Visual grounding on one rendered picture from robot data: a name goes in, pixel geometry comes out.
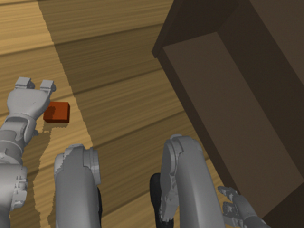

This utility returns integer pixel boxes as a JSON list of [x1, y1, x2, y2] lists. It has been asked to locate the left robot hand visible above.
[[7, 77, 56, 137]]

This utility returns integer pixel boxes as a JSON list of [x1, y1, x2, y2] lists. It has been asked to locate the right robot hand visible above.
[[218, 186, 257, 228]]

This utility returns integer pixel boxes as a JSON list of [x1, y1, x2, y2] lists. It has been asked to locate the bookshelf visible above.
[[152, 0, 304, 228]]

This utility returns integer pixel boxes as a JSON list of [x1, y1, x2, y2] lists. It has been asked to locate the left robot arm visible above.
[[0, 114, 37, 228]]

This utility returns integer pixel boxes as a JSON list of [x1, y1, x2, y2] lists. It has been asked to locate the small box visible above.
[[43, 102, 70, 123]]

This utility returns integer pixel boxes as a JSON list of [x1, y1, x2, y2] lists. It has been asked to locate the right robot arm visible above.
[[243, 216, 271, 228]]

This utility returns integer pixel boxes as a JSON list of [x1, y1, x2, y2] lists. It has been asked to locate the right robot foot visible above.
[[150, 173, 174, 228]]

